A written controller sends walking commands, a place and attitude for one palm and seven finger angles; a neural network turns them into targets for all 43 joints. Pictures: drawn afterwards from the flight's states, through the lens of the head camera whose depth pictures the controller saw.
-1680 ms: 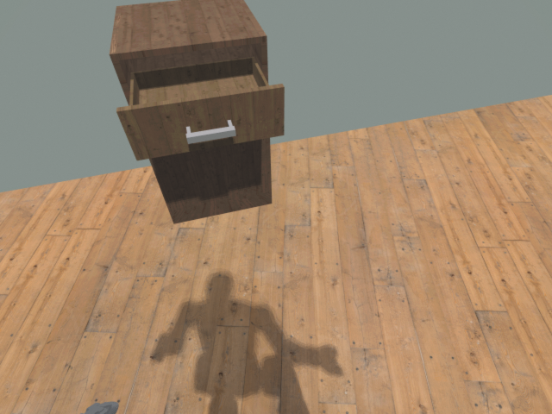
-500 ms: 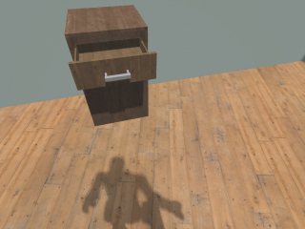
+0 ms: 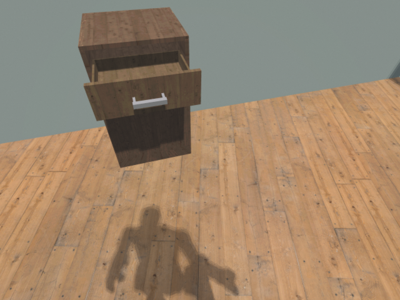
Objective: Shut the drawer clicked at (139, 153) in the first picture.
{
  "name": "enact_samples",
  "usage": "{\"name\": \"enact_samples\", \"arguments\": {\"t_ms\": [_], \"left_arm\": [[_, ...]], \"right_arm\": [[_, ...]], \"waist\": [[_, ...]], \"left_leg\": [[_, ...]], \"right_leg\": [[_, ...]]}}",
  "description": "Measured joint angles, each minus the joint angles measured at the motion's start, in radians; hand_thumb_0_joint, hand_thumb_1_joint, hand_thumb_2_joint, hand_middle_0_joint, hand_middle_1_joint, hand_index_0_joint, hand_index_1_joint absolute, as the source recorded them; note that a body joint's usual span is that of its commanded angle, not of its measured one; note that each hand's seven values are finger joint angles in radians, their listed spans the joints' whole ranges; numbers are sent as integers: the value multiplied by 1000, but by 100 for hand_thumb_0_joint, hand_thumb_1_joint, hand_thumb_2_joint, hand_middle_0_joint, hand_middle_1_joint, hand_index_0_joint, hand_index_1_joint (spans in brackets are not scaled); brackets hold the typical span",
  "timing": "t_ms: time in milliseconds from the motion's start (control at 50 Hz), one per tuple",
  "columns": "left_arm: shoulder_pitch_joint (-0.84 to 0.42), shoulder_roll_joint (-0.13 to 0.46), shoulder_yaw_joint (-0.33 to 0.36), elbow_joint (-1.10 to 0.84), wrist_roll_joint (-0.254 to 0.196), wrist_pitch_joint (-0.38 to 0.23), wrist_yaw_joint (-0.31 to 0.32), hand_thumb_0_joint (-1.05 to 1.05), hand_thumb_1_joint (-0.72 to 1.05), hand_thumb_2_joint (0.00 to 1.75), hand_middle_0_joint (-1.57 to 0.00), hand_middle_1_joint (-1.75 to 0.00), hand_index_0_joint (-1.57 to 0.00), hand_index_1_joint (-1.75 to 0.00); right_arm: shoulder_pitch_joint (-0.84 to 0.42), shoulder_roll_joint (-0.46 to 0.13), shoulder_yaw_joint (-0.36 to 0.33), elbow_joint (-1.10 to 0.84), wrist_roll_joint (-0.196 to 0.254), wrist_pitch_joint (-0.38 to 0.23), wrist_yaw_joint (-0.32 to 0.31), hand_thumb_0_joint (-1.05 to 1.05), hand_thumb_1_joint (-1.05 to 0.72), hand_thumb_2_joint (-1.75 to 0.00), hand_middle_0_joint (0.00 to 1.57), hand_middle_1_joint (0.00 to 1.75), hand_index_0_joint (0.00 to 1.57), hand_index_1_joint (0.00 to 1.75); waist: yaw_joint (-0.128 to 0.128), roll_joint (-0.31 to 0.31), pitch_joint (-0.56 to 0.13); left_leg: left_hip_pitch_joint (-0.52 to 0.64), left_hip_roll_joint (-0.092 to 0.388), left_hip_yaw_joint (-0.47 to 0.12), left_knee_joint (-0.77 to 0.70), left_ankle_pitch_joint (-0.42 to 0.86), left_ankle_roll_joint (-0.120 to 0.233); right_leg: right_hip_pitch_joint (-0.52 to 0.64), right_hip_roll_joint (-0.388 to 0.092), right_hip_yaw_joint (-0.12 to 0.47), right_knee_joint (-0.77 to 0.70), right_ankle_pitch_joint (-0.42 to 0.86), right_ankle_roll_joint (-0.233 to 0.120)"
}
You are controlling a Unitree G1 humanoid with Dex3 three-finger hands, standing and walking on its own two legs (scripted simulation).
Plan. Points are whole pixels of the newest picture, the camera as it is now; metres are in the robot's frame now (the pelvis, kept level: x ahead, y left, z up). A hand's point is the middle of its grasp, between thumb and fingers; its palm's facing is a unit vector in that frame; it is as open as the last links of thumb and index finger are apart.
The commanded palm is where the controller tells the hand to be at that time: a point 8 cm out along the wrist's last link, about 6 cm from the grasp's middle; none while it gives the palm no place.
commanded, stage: walk to a spot facing it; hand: left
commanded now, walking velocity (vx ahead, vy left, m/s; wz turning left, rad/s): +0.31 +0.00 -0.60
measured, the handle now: (149, 100) +0.82 +0.26 -0.07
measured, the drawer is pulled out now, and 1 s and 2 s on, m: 0.29 0.29 0.29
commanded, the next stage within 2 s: turn to face it in 1.02 s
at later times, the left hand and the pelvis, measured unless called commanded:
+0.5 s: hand out of the picture +0.12 +0.11 -0.16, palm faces -0.15 -0.97 -0.18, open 7.4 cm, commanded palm none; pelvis +0.13 -0.06 +0.00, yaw -14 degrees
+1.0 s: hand (172, 195) +0.46 +0.12 -0.18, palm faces -0.36 -0.92 -0.16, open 7.4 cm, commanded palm none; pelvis +0.34 -0.04 +0.00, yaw -28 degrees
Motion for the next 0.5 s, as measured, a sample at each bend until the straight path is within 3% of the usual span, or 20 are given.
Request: {"name": "enact_samples", "arguments": {"t_ms": [80, 180, 240, 260, 300, 360, 420, 500], "left_arm": [[66, -29, 15, -22, 4, 11, -18, 0, 90, 90, -20, -30, -20, -30], [114, -65, 39, -34, 6, 20, -36, 0, 91, 90, -20, -30, -20, -30], [117, -87, 46, -54, 7, 4, -44, 0, 91, 90, -20, -30, -20, -30], [117, -89, 48, -65, 9, -13, -44, 0, 91, 90, -20, -30, -20, -30], [110, -97, 50, -73, 6, -45, -29, 0, 91, 90, -20, -30, -20, -30], [129, -111, 50, -75, 1, -67, -9, 0, 91, 90, -20, -30, -20, -30], [164, -127, 42, -60, 4, -72, -1, 0, 91, 90, -20, -30, -20, -30], [203, -149, 34, -37, 7, -79, 1, 0, 90, 90, -20, -30, -20, -30]], "right_arm": [[47, 30, -14, -26, -2, -2, 4, 0, -91, -90, 20, 29, 20, 30], [97, 57, -37, -45, -2, -29, 2, 0, -91, -90, 20, 30, 20, 30], [126, 54, -45, -40, -5, -30, 2, 0, -91, -90, 20, 30, 20, 30], [137, 54, -47, -37, -2, -27, 3, 0, -91, -90, 20, 30, 20, 30], [137, 55, -48, -22, 1, -9, 6, 1, -91, -90, 20, 29, 20, 30], [116, 63, -51, -17, 0, 0, 12, 1, -91, -90, 20, 29, 20, 30], [72, 71, -56, -48, -4, -6, 15, 1, -91, -90, 20, 29, 20, 30], [5, 82, -63, -102, -5, -14, 19, 1, -91, -90, 20, 29, 20, 30]], "waist": [[5, -2, -16], [3, -7, 7], [0, 17, 24], [1, 25, 29], [6, 38, 40], [17, 31, 39], [14, 18, 26], [9, 14, 15]], "left_leg": [[-10, 14, 38, 56, -60, 8], [37, 39, 118, 65, -95, -12], [52, 75, 143, 112, -146, -38], [26, 95, 143, 187, -184, -28], [-79, 101, 81, 449, -249, -10], [-222, 81, 41, 705, -169, 4], [-327, 79, 48, 746, -79, -9], [-426, 84, 38, 691, 13, -25]], "right_leg": [[-45, 15, 32, 105, -114, -16], [-157, -26, -51, 340, -214, -13], [-147, -44, -106, 259, -162, -12], [-137, -37, -115, 224, -121, -23], [-134, -15, -133, 254, -124, -50], [-65, 10, -129, 176, -122, -65], [5, 26, -99, 60, -85, -70], [81, 39, -53, -56, -55, -68]]}}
